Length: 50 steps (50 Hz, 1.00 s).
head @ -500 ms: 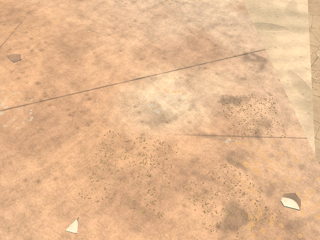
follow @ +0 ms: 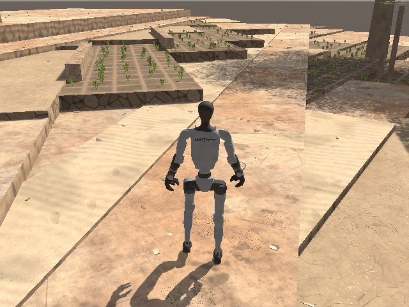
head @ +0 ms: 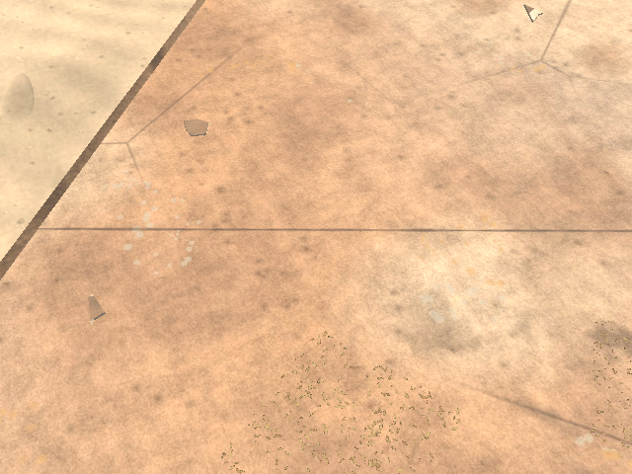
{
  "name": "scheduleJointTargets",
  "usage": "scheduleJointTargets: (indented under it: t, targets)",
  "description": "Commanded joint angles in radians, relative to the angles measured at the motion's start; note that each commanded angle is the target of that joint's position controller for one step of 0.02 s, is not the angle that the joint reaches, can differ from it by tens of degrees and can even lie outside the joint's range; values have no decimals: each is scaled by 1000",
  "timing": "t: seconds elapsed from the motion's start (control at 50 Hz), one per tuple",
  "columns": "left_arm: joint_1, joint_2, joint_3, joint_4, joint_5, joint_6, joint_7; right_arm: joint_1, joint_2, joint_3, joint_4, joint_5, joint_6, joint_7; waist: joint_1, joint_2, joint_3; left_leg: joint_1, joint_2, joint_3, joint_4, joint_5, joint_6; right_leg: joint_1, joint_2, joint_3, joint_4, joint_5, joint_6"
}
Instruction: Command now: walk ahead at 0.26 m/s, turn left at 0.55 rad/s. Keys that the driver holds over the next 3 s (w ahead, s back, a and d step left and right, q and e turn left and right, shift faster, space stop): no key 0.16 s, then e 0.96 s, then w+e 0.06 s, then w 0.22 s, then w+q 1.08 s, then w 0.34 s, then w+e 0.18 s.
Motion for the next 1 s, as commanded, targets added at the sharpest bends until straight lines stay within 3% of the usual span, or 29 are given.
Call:
scheduleJointTargets:
  t: [0.02,0.08,0.14,0.18,0.2,0.22,0.24,0.26,0.28,0.3,0.32,0.36,0.4,0.46,0.54,0.6,0.62,0.64,0.66,0.68,0.7,0.72,0.74,0.76,0.8,0.9,1.0]
  targets:
    - [-72,173,43,-52,-8,0,14,7,-17,0,-81,-7,0,5,-25,-152,-80,-29,35,8,-132,112,-21,90,-272,112,-116,622,-174]
    - [-72,183,41,-29,-18,20,19,-55,-1,8,-93,-10,-8,23,-5,-146,-97,83,7,43,-322,259,-3,78,-245,31,-108,608,-157]
    - [-47,204,44,-1,-37,30,14,-107,-21,1,-113,-13,-13,40,5,-144,-100,133,-14,48,-452,257,29,132,-265,35,-56,571,-142]
    - [-52,214,45,14,-52,34,12,-89,-35,-7,-111,-20,-17,43,-22,-142,-109,214,-34,54,-558,251,67,139,-269,53,28,576,-121]
    - [-52,198,37,24,-54,33,9,-33,-46,-15,-89,-27,-22,36,-57,-120,-136,335,-58,68,-652,342,95,116,-238,48,110,577,-96]
    - [-8,156,20,39,-39,25,0,17,-93,-27,-73,-38,-25,22,-72,-58,-182,495,-13,31,-691,619,128,49,-178,22,223,479,-46]
    - [30,85,-13,16,8,14,-11,70,-158,-28,-85,-75,-23,4,-63,108,-308,781,248,-224,-589,1155,235,-174,-97,-7,457,16,28]
    - [119,49,-35,48,-1,27,-20,44,-78,5,-87,-78,-22,3,-39,183,-451,818,400,-370,-588,1200,388,-222,-64,132,613,-532,73]
    - [75,143,-8,62,-32,52,-21,21,-27,16,-73,-55,-18,15,-63,86,-409,719,337,-300,-626,975,366,-223,-92,184,656,-548,91]
    - [14,158,-1,43,-45,68,-15,-35,-33,17,-63,-42,-20,21,-51,72,-293,647,280,-229,-662,814,317,-282,-100,165,659,-528,97]
    - [-6,154,3,49,-38,84,2,-82,-51,11,-53,-41,-21,20,-38,41,-226,570,251,-192,-704,665,281,-298,-109,159,637,-474,105]
    - [32,161,14,64,-26,120,27,-157,-83,-1,-41,-47,-20,11,7,72,-156,375,219,-108,-771,536,263,-197,-95,130,640,-350,137]
    - [63,150,21,66,-28,135,41,-177,-88,-10,-30,-48,-17,-4,13,92,-148,331,219,-57,-799,446,274,-184,-80,96,670,-302,145]
    - [11,121,22,32,-26,146,46,-187,-64,-10,-3,-43,-12,-23,-7,84,-129,328,230,-16,-820,294,274,-204,-101,88,621,-250,124]
    - [-28,117,21,-7,-22,143,26,-186,-78,-20,31,-37,1,-35,-22,85,-141,373,266,1,-802,277,272,-166,-104,58,490,-220,87]
    - [49,122,30,6,-19,142,4,-220,-96,-27,48,-6,14,-37,31,77,-149,363,257,51,-718,280,211,-41,-71,6,271,-101,30]
    - [82,137,38,18,-11,141,0,-200,-76,-26,65,7,19,-37,40,33,-129,327,215,97,-633,201,152,7,-51,21,157,-32,-7]
    - [85,211,57,6,-5,138,8,-140,-35,-21,83,-5,25,-32,10,-176,-83,197,113,203,-405,37,50,57,-175,247,-3,141,-76]
    - [55,326,75,-35,0,133,19,-192,-14,-14,31,-34,22,-35,-2,-402,-21,-68,-62,205,-183,-311,-41,73,-402,601,-69,361,-252]
    - [71,307,69,-45,42,108,12,-290,-38,-22,10,-35,18,-41,58,-303,-68,-66,-71,39,5,-345,-25,13,-413,634,-104,295,-322]
    - [20,281,63,-51,38,86,12,-271,-55,-30,20,-18,19,-42,18,-245,-65,-74,-48,-3,53,-248,-5,17,-356,539,-97,225,-273]
    - [-44,255,61,-62,9,78,16,-228,-68,-40,49,-18,22,-47,-16,-192,-57,-82,-33,-11,47,-153,-1,28,-300,465,-79,179,-209]
    - [-77,215,49,-71,-14,77,22,-212,-82,-46,68,-27,24,-53,-25,-180,-65,-86,-26,-15,37,-98,-5,45,-277,434,-68,188,-174]
    - [-80,191,39,-75,-22,78,30,-204,-79,-48,74,-32,22,-54,-31,-182,-81,-57,-34,-13,54,-55,-14,45,-256,408,-57,250,-166]
    - [-47,179,35,-77,-19,83,38,-191,-58,-45,78,-22,14,-50,-29,-167,-122,-41,-51,-13,43,-6,-30,97,-236,387,-39,333,-173]
    - [-10,212,50,-83,-24,99,53,-227,-34,-31,74,-13,0,-42,2,-188,-120,-19,-62,-30,-207,23,-61,168,-217,430,-21,274,-178]
    - [-50,234,60,-109,-21,114,43,-216,-53,-30,83,-6,-16,-23,8,-214,-109,126,-86,-34,-363,-12,-62,78,-203,509,-4,263,-196]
